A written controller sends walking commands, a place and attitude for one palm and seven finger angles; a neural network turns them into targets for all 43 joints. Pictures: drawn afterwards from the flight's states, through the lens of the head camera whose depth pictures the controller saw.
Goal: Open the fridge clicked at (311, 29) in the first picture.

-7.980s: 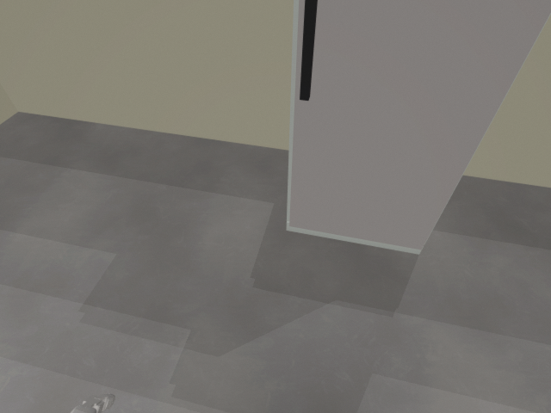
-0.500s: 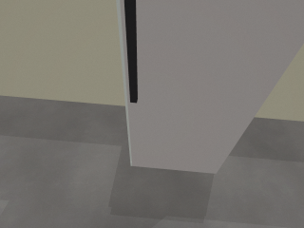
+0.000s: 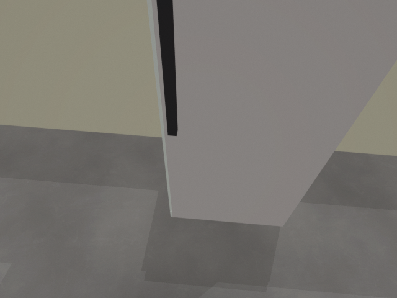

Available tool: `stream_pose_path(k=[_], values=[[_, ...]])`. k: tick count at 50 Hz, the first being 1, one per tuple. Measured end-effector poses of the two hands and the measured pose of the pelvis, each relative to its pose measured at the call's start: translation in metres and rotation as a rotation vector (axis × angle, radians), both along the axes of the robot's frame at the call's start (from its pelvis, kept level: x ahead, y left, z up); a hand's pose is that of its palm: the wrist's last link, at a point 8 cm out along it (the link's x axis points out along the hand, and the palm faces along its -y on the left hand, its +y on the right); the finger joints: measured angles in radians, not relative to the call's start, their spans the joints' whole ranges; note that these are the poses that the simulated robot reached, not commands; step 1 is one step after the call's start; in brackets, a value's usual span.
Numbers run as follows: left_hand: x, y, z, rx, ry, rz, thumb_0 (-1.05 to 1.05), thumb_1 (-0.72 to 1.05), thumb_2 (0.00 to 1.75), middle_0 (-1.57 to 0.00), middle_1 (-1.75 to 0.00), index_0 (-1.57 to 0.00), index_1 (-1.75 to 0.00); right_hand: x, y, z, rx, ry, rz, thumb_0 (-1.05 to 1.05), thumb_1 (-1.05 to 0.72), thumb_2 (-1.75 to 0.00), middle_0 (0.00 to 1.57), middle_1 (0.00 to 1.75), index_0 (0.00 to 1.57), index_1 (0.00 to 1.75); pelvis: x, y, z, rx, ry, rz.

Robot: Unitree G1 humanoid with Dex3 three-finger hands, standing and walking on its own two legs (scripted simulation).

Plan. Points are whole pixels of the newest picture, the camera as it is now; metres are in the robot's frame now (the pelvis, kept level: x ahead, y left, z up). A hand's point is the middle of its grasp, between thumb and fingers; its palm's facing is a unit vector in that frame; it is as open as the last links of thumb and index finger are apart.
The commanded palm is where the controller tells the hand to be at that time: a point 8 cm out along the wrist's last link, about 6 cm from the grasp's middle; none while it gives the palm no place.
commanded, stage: look again from close up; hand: left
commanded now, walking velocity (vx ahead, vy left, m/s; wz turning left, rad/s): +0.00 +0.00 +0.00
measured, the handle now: (170, 66) +0.58 +0.11 +0.18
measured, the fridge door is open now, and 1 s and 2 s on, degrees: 0 0 0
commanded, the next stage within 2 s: shuffle to correct the standing spot in 0.82 s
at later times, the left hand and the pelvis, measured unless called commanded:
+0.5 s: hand out of the picture -0.03 +0.14 -0.18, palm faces +0.07 -0.99 -0.14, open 7.3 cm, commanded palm none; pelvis +0.01 -0.01 +0.00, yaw +0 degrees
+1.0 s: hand out of the picture -0.01 +0.13 -0.18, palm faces +0.07 -0.99 -0.15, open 7.3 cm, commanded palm none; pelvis +0.03 -0.01 +0.00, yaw +0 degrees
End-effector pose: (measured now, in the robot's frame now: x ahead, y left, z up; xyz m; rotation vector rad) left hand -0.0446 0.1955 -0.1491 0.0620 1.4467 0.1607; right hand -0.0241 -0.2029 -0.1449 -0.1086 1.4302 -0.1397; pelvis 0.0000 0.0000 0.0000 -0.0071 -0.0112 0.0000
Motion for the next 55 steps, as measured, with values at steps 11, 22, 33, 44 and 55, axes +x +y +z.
stream_pose_path(k=[11, 22, 33, 44, 55], values=[[0.007, -0.003, 0.0, 0.0, 0.0, -0.003, 0.0, 0.91, 0.9, -0.2, -0.3, -0.2, -0.3, 0.006, -0.003, 0.0, -0.001, -0.001, -0.001, 0.01, -0.92, -0.9, 0.2, 0.3, 0.19, 0.3, 0.007, -0.003, 0.0, 0.003, -0.002, -0.004], [0.012, -0.007, 0.0, -0.004, 0.003, -0.002, 0.0, 0.91, 0.9, -0.2, -0.3, -0.2, -0.3, 0.011, -0.006, 0.0, -0.002, 0.005, 0.004, 0.01, -0.92, -0.9, 0.2, 0.3, 0.19, 0.3, 0.012, -0.005, 0.001, 0.005, 0.0, -0.004], [0.015, -0.009, 0.001, -0.002, 0.015, -0.003, 0.0, 0.91, 0.9, -0.2, -0.3, -0.2, -0.3, 0.016, -0.008, 0.0, -0.002, 0.011, 0.004, 0.02, -0.92, -0.9, 0.2, 0.3, 0.19, 0.3, 0.017, -0.008, 0.001, 0.007, 0.003, -0.006], [0.023, -0.011, 0.002, 0.007, 0.015, -0.001, 0.0, 0.91, 0.9, -0.2, -0.3, -0.2, -0.3, 0.023, -0.011, -0.002, 0.002, 0.015, 0.008, 0.02, -0.92, -0.9, 0.2, 0.3, 0.19, 0.3, 0.024, -0.011, 0.001, 0.011, 0.005, -0.006], [0.027, -0.017, -0.003, -0.003, 0.025, 0.014, 0.0, 0.91, 0.9, -0.2, -0.3, -0.2, -0.3, 0.033, -0.014, -0.005, 0.009, 0.015, 0.002, 0.01, -0.92, -0.9, 0.2, 0.3, 0.19, 0.3, 0.038, -0.017, -0.004, 0.013, 0.005, -0.006]])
